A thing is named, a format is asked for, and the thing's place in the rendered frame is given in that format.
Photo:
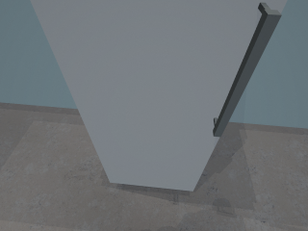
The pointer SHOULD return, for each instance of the fridge door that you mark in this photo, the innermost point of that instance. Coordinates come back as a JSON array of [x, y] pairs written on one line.
[[148, 77]]

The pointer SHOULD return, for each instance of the handle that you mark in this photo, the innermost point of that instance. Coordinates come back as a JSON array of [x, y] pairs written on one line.
[[261, 37]]

